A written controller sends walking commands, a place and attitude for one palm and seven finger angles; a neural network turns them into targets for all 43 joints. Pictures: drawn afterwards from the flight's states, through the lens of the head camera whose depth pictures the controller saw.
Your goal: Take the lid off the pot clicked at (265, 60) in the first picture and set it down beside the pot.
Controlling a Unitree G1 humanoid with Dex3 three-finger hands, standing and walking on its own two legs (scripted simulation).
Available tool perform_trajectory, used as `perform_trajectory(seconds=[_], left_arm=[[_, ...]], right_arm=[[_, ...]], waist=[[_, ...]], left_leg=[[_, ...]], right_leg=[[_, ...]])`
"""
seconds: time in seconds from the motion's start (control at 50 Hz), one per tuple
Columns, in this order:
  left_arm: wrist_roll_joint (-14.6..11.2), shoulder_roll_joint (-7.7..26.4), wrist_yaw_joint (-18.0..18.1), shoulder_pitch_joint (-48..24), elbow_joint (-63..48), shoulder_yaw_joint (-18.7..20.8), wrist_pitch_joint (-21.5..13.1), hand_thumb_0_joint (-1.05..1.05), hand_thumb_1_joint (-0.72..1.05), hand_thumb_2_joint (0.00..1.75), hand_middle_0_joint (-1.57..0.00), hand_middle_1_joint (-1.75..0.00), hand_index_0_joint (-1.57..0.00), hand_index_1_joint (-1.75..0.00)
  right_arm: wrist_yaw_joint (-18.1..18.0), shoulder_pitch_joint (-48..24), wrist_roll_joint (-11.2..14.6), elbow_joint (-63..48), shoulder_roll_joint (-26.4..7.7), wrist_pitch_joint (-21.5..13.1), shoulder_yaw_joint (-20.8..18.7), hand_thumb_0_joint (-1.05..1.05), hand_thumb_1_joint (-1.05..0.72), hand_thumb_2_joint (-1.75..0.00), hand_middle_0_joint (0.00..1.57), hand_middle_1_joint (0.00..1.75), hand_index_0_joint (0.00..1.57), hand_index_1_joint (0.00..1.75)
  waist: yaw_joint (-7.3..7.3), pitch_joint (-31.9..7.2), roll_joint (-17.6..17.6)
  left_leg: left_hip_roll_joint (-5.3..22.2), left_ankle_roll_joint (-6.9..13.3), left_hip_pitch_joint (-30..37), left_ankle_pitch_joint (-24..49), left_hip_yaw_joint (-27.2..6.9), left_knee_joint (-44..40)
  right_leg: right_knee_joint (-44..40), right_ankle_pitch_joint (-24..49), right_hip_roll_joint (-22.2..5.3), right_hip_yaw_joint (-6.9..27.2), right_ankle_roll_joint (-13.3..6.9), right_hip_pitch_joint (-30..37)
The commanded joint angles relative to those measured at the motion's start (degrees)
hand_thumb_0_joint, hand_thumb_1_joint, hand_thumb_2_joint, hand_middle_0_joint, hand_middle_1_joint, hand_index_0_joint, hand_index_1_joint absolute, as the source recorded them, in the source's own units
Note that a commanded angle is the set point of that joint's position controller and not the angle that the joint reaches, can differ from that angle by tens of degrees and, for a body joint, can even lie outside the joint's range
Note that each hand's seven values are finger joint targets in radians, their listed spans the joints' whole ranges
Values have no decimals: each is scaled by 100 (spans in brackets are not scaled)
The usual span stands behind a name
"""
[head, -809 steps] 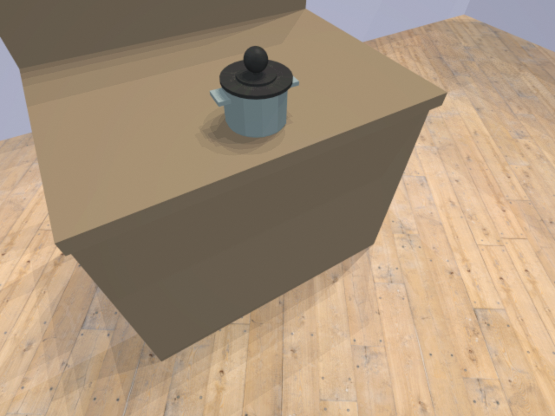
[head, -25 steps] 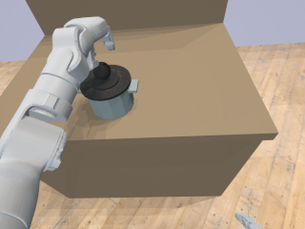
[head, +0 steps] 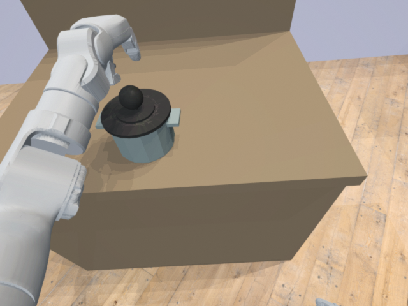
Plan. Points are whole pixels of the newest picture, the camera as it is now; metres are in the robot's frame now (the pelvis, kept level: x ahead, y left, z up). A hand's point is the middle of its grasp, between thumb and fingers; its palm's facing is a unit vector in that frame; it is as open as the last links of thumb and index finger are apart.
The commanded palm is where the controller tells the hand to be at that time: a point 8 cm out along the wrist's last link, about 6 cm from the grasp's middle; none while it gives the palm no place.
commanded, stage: move the open hand above the knob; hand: left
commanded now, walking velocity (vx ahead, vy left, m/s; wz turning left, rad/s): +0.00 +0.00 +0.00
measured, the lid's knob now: (131, 97) +0.52 +0.14 +0.14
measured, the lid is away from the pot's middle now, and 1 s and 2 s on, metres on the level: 0.00 0.00 0.00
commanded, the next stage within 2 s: lower the open fingers around the knob in 0.22 s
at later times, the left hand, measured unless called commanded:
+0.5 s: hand (116, 72) +0.48 +0.13 +0.23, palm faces -0.24 -0.04 -0.97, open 9.9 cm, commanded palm +0.46 +0.13 +0.28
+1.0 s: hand (125, 90) +0.48 +0.13 +0.19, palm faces -0.33 -0.05 -0.94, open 9.9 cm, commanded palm +0.47 +0.14 +0.24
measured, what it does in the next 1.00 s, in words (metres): stands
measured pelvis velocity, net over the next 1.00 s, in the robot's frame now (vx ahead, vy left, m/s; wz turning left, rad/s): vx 0.00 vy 0.00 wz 0.00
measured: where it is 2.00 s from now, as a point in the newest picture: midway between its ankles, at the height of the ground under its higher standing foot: outside the picture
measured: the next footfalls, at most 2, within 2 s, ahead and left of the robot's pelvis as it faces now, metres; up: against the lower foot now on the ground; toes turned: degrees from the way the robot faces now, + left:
none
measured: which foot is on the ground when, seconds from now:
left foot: down 0.00-1.00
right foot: down 0.00-1.00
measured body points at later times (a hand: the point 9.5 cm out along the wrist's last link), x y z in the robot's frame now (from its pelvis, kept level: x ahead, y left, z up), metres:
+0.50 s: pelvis +0.00 +0.00 +0.00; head +0.02 -0.03 +0.45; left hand +0.48 +0.13 +0.28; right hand +0.10 -0.25 -0.13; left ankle -0.02 +0.09 -0.74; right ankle +0.00 -0.13 -0.74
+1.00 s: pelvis +0.00 +0.00 +0.00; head +0.04 -0.03 +0.45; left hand +0.49 +0.13 +0.24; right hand +0.08 -0.27 -0.13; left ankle -0.02 +0.09 -0.74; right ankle +0.00 -0.13 -0.74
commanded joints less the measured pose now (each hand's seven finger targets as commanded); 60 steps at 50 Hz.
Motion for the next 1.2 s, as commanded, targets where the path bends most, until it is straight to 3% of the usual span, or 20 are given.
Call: perform_trajectory(seconds=[0.0, 0.02, 0.08, 0.12, 0.14, 0.22, 0.26, 0.32, 0.44, 0.5, 0.54, 0.62, 0.72, 0.8, 0.88, 0.9, 0.92, 1.06, 1.1, 1.18], left_arm=[[-17, 686, 142, -3020, -1831, 10, -58, 0, -38, 170, -88, -8, -88, -8], [14, 1091, 139, -3373, -2045, 330, -64, 0, -38, 170, -88, -8, -88, -8], [-54, 1506, 164, -3349, -1319, 715, 24, 0, -38, 170, -88, -8, -88, -8], [-1, 1482, 239, -3517, -1345, 633, -23, 0, -38, 170, -88, -8, -88, -8], [39, 993, 227, -3464, -1224, 244, -8, 0, -38, 170, -88, -8, -88, -8], [137, 992, 219, -2876, -738, 301, 95, 0, -38, 170, -88, -8, -88, -8], [59, 657, 148, -3202, -930, 25, 110, 0, -38, 170, -88, -8, -88, -8], [3, 939, 203, -3617, -1444, 240, 68, 0, -38, 170, -88, -8, -88, -8], [67, 1117, 169, -3166, -622, 441, 208, 0, -38, 170, -88, -8, -88, -8], [-86, 511, 139, -3032, -700, -27, 174, 0, -38, 170, -88, -8, -88, -8], [52, 947, 138, -3017, -505, 283, 199, 0, -38, 170, -88, -8, -88, -8], [47, 1031, 186, -3553, -1167, 282, 64, 0, -38, 170, -88, -8, -88, -8], [49, 1104, 205, -3140, -719, 447, 77, 0, -38, 170, -88, -8, -88, -8], [-67, 629, 161, -2664, -241, 104, 133, 0, -38, 170, -88, -8, -88, -8], [58, 1297, 204, -3221, -713, 525, 37, 0, -38, 170, -88, -8, -88, -8], [-53, 909, 200, -3215, -888, 206, -2, 0, -38, 170, -88, -8, -88, -8], [65, 1242, 231, -3355, -945, 475, -7, 0, -38, 170, -88, -8, -88, -8], [-14, 848, 171, -2560, -442, 303, 42, 0, -38, 170, -88, -8, -88, -8], [-129, 425, 151, -2513, -425, -43, 43, 0, -38, 170, -88, -8, -88, -8], [-50, 721, 249, -3168, -828, 149, -77, 0, -38, 170, -88, -8, -88, -8]], right_arm=[[10, -308, -2, -854, -630, -216, -257, 0, -90, -90, 20, 30, 20, 30], [7, -285, -17, -832, -609, -244, -242, 0, -90, -90, 20, 30, 20, 30], [-111, -211, 10, -670, -656, -253, -189, 0, -90, -90, 20, 30, 20, 30], [-119, -229, 1, -648, -643, -252, -152, 0, -90, -90, 20, 30, 20, 30], [-104, -321, 13, -679, -589, -271, -141, 0, -90, -90, 20, 30, 20, 30], [-51, -322, -6, -658, -656, -144, -152, 0, -90, -90, 20, 30, 20, 30], [-61, -373, 6, -709, -605, -132, -150, 0, -90, -90, 20, 30, 20, 30], [-68, -393, -19, -755, -602, -209, -164, 0, -90, -90, 20, 30, 20, 30], [-106, -262, -16, -613, -666, -172, -133, 0, -90, -90, 20, 30, 20, 30], [-85, -268, -15, -639, -667, -167, -171, 0, -90, -90, 20, 30, 20, 30], [-96, -238, -22, -611, -694, -156, -154, 0, -90, -90, 20, 30, 20, 30], [-118, -196, -42, -684, -633, -241, -183, 0, -90, -90, 20, 30, 20, 30], [-134, -28, -59, -567, -669, -287, -210, 0, -90, -90, 20, 30, 20, 30], [-108, -23, -22, -520, -744, -219, -221, 0, -90, -90, 20, 30, 20, 30], [-151, -31, -39, -571, -712, -256, -213, 0, -90, -90, 20, 30, 20, 30], [-152, -65, -51, -622, -705, -265, -237, 0, -90, -90, 20, 30, 20, 30], [-146, 24, -61, -563, -690, -280, -250, 0, -90, -90, 20, 30, 20, 30], [-102, 30, -39, -519, -703, -251, -253, 0, -90, -90, 20, 30, 20, 30], [-86, -19, -24, -513, -734, -188, -259, 0, -90, -90, 20, 30, 20, 30], [-137, -7, -49, -518, -680, -230, -260, 0, -90, -90, 20, 30, 20, 30]], waist=[[-17, -2604, -405], [0, -2691, -503], [20, -2283, -834], [32, -2273, -649], [-1, -2077, -524], [46, -2010, -679], [-33, -2046, -734], [6, -2647, -324], [26, -2107, -845], [-38, -2022, -651], [-9, -1999, -836], [-29, -2613, -487], [-4, -2423, -679], [-58, -1874, -741], [-19, -2433, -777], [-77, -2464, -573], [-49, -2615, -584], [-40, -2244, -696], [-116, -2012, -544], [-147, -2331, -560]], left_leg=[[134, 73, 1540, 2878, -466, 201], [120, 64, 1517, 2632, -473, 145], [49, 93, 1097, 1869, -355, -1], [50, 37, 1073, 1887, -371, -39], [53, 26, 1088, 1910, -382, -20], [84, -9, 976, 1836, -347, -1], [46, 20, 999, 1612, -349, -9], [52, 3, 1351, 1973, -432, 68], [36, 39, 859, 1766, -346, -8], [37, 51, 983, 1900, -358, 29], [28, 63, 805, 1533, -312, -23], [34, 76, 1221, 1882, -390, 49], [41, 90, 1106, 1981, -385, 61], [40, 88, 844, 1747, -291, 17], [10, 138, 932, 1778, -285, 49], [1, 153, 1043, 1978, -290, 117], [44, 121, 1143, 2001, -344, 107], [53, 106, 1081, 2204, -315, 166], [51, 94, 1036, 2140, -302, 159], [54, 112, 1232, 1907, -354, 157]], right_leg=[[-61, 2026, 237, -127, -290, 755], [-83, 1984, 260, -123, -265, 865], [-105, 1787, 259, -158, -279, 929], [-74, 1765, 237, -173, -304, 885], [-64, 1654, 238, -206, -320, 684], [-66, 1546, 240, -206, -322, 635], [-80, 1465, 238, -215, -314, 605], [-20, 1641, 230, -154, -327, 764], [-61, 1774, 241, -185, -317, 870], [-104, 1758, 219, -205, -326, 680], [-109, 1665, 247, -179, -297, 817], [-63, 1859, 246, -111, -301, 946], [-68, 1937, 268, -139, -300, 940], [-130, 1815, 259, -197, -306, 703], [-48, 2106, 249, -87, -284, 1118], [-86, 2209, 234, -94, -293, 1023], [-55, 2161, 264, -83, -280, 1062], [-39, 2127, 293, -164, -282, 791], [-83, 2027, 276, -195, -300, 596], [-68, 1869, 308, -156, -297, 613]])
